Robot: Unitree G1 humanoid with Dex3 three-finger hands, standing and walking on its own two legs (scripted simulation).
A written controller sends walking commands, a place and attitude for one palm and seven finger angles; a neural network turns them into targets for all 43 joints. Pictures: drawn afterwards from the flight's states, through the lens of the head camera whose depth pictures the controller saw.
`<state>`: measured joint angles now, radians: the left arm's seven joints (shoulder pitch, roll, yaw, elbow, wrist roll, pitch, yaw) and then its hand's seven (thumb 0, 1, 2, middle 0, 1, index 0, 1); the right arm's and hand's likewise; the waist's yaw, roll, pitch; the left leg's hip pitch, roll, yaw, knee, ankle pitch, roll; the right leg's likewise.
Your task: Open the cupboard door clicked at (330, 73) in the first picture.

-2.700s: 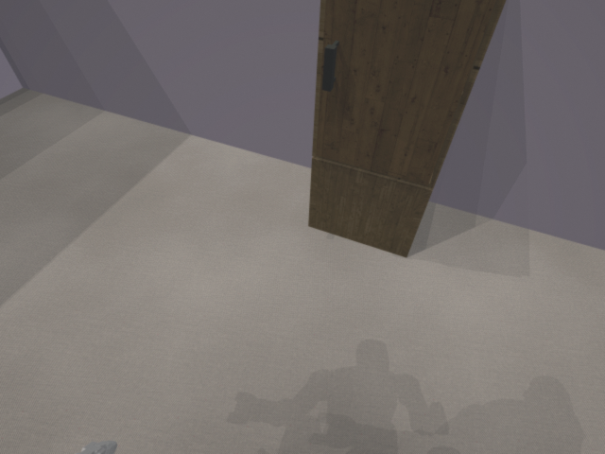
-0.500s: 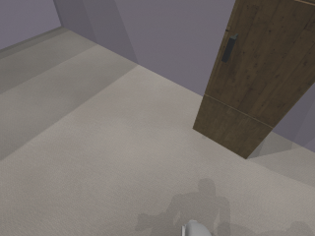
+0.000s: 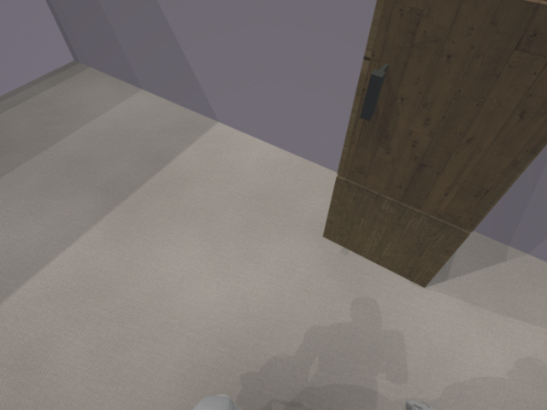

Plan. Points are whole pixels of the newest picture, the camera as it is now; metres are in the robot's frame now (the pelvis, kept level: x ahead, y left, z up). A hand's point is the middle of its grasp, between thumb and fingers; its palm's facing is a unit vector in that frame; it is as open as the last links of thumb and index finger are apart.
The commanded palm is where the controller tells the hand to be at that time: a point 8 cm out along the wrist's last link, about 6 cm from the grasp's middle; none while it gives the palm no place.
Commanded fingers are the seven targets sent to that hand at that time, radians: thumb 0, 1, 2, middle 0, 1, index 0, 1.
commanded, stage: turn to face it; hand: left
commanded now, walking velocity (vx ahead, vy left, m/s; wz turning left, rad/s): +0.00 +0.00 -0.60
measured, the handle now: (375, 91) +0.84 -0.17 +0.01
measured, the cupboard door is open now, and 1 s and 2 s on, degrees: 0 0 0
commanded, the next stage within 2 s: take the last steps up to it in 0.60 s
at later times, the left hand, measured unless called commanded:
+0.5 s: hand (173, 395) +0.16 +0.19 -0.16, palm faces -0.27 -0.92 -0.27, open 7.4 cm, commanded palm none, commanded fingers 0.00 0.90 0.90 -0.20 -0.30 -0.20 -0.30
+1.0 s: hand (197, 406) +0.15 +0.15 -0.18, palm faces -0.35 -0.92 -0.17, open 7.4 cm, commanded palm none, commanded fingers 0.00 0.90 0.90 -0.20 -0.30 -0.20 -0.30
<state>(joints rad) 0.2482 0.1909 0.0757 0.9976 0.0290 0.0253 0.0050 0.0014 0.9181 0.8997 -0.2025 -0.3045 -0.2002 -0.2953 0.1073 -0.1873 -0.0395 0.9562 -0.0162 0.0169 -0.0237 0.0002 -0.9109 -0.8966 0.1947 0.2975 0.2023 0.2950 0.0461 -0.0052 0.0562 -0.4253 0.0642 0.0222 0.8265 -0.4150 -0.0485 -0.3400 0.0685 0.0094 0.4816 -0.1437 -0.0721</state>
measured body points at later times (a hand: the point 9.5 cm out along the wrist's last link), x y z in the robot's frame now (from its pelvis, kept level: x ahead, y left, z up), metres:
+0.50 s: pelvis +0.01 +0.00 +0.00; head +0.05 -0.02 +0.44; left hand +0.17 +0.24 -0.14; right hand -0.02 -0.25 -0.16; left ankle +0.03 +0.14 -0.73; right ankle -0.03 -0.10 -0.73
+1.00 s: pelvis +0.05 -0.01 +0.00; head +0.05 +0.01 +0.45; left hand +0.17 +0.20 -0.16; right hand -0.02 -0.25 -0.14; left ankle +0.09 +0.09 -0.74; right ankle -0.03 -0.10 -0.72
